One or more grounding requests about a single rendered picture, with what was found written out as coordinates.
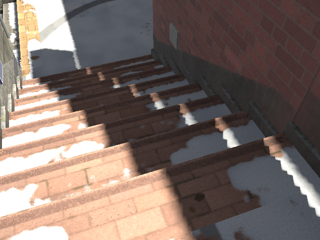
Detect stairs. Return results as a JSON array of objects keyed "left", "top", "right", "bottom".
[
  {"left": 0, "top": 2, "right": 22, "bottom": 71},
  {"left": 0, "top": 54, "right": 266, "bottom": 217}
]

